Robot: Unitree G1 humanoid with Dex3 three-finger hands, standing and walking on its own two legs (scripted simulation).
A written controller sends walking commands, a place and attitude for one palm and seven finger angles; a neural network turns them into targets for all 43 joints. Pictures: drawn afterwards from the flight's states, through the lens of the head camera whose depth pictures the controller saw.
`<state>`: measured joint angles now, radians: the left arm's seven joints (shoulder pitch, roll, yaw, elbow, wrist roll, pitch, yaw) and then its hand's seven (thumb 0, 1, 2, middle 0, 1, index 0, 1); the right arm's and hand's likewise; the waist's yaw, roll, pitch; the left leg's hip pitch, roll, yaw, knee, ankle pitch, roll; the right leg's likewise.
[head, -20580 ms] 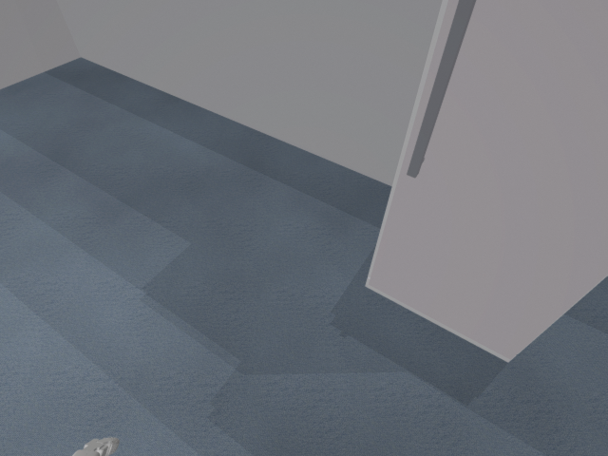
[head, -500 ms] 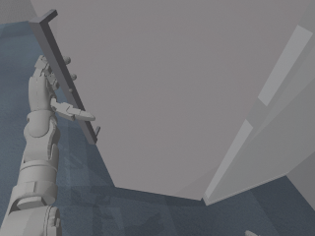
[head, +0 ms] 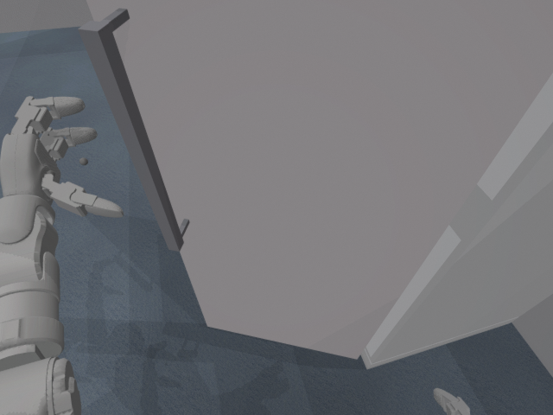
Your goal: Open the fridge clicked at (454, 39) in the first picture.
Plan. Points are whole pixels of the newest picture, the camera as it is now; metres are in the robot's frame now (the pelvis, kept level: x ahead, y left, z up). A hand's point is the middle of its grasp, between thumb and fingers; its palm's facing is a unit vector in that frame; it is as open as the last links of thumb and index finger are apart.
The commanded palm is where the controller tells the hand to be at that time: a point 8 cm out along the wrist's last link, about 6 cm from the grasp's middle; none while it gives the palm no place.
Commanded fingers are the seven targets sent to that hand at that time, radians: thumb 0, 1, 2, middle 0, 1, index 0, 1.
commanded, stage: slip the hand off the handle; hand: left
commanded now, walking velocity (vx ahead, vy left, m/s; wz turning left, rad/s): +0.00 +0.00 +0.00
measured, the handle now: (154, 160) +0.44 +0.22 +0.13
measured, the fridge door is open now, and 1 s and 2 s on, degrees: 62 62 62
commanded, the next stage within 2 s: draw the hand back to the body in 0.80 s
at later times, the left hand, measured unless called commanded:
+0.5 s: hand (58, 197) +0.32 +0.29 +0.17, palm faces +0.27 -0.96 -0.11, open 14.7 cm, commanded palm +0.29 +0.33 +0.18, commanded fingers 0.00 -0.55 0.20 -0.25 -1.15 -0.25 -1.15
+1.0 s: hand (27, 241) +0.26 +0.29 +0.17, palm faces +0.25 -0.97 +0.00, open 14.7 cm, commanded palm +0.23 +0.32 +0.18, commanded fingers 0.00 -0.55 0.20 -0.25 -1.15 -0.25 -1.15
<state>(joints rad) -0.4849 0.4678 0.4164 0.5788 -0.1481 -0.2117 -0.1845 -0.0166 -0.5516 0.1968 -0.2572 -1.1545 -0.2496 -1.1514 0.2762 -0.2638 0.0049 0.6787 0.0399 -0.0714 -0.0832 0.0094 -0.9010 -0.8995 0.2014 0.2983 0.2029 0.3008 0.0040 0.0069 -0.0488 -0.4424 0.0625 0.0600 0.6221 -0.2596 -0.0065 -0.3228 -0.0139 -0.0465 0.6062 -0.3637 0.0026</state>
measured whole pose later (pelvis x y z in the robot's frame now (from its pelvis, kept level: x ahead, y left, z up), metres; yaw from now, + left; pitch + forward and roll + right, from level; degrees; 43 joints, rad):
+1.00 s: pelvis -0.02 +0.00 +0.00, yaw +2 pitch -1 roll -1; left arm -0.15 0.39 0.42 0.20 -0.33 -0.01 -0.28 -0.02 -0.55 0.20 -0.26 -1.15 -0.25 -1.15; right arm 0.22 -0.25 0.06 0.67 0.07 -0.18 -0.14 0.01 -0.90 -0.90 0.20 0.30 0.20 0.30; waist 0.08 0.03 -0.03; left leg -0.35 0.05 0.02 0.59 -0.22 -0.01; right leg -0.21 -0.02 -0.08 0.56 -0.33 0.00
